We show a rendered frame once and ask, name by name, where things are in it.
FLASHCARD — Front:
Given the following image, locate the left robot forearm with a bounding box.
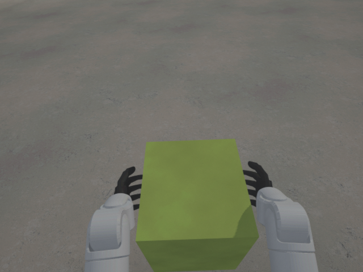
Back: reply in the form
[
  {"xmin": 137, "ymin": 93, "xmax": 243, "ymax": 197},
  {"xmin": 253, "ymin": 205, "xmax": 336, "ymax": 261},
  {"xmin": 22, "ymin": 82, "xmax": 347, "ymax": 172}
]
[{"xmin": 85, "ymin": 193, "xmax": 135, "ymax": 272}]

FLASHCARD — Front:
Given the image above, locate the robot left hand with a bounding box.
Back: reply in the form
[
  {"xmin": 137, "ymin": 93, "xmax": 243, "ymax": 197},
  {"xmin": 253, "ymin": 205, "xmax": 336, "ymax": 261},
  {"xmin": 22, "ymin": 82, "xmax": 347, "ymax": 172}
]
[{"xmin": 114, "ymin": 167, "xmax": 143, "ymax": 210}]

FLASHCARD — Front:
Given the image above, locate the right robot forearm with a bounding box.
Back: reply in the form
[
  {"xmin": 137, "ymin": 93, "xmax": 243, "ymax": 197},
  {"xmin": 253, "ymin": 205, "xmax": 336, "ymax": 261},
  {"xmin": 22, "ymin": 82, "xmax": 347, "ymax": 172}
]
[{"xmin": 256, "ymin": 187, "xmax": 319, "ymax": 272}]

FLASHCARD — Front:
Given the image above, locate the robot right hand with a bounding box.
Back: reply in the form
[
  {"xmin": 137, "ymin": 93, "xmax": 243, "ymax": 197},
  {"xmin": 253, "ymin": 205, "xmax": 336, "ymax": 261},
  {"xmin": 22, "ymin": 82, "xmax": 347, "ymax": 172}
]
[{"xmin": 243, "ymin": 161, "xmax": 273, "ymax": 207}]

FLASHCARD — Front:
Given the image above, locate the carton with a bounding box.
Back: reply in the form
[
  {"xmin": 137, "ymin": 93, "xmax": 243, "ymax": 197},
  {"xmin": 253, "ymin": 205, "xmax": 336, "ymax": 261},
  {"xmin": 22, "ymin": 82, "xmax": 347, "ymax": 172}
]
[{"xmin": 136, "ymin": 139, "xmax": 259, "ymax": 272}]

